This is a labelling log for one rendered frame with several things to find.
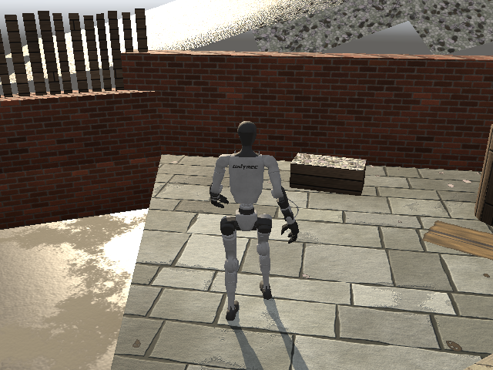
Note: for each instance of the robot right upper arm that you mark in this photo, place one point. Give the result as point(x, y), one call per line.
point(274, 174)

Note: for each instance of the left robot hand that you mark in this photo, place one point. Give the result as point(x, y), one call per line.
point(221, 199)

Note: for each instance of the robot left foot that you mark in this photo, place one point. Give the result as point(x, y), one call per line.
point(231, 314)

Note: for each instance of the left robot forearm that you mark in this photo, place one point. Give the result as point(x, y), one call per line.
point(214, 196)

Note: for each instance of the right robot hand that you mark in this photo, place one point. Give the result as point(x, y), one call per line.
point(293, 233)

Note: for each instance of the robot left upper arm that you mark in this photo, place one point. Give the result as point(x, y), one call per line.
point(221, 163)

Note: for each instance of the humanoid robot torso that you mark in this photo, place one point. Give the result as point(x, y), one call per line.
point(246, 184)

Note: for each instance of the right robot forearm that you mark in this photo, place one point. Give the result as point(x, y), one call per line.
point(285, 208)

